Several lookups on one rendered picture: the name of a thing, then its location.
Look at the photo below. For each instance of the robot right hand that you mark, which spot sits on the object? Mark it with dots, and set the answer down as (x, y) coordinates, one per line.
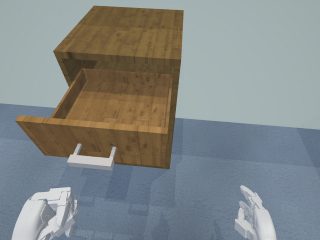
(258, 224)

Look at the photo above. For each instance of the robot left hand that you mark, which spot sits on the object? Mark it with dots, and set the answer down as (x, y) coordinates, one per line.
(55, 208)

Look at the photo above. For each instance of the drawer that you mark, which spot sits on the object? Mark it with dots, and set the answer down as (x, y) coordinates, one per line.
(103, 109)

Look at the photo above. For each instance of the cabinet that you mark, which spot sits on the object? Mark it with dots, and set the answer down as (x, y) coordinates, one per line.
(130, 39)

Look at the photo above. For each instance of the handle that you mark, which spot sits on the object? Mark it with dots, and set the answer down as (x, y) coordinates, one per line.
(102, 163)

